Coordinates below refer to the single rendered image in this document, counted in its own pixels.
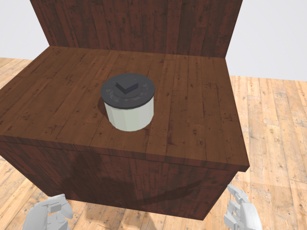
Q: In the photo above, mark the lid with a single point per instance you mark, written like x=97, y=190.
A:
x=113, y=96

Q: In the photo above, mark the table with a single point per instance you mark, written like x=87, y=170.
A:
x=54, y=127

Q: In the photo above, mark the pot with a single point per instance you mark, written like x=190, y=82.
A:
x=131, y=119

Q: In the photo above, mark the right robot hand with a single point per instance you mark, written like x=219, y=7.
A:
x=246, y=217

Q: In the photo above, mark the knob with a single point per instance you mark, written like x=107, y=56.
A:
x=127, y=84

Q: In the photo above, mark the left robot hand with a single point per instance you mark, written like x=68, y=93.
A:
x=37, y=218

